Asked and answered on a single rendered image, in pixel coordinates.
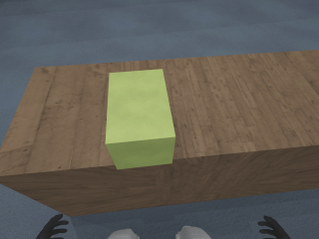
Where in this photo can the robot right hand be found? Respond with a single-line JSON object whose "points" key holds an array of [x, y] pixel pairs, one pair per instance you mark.
{"points": [[277, 231]]}

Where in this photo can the robot thigh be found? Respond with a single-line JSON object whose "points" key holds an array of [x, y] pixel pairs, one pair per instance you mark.
{"points": [[124, 234], [191, 232]]}

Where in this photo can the robot right thigh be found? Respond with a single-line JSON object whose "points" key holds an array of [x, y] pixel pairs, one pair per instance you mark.
{"points": [[191, 232]]}

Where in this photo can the robot left thigh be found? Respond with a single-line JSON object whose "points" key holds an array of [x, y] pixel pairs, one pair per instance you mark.
{"points": [[124, 234]]}

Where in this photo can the robot left hand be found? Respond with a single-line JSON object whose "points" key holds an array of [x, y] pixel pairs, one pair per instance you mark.
{"points": [[49, 230]]}

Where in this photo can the pedestal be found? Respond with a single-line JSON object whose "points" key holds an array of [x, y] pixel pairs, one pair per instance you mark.
{"points": [[244, 125]]}

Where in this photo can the carton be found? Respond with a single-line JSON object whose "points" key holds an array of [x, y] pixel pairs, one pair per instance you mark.
{"points": [[139, 129]]}

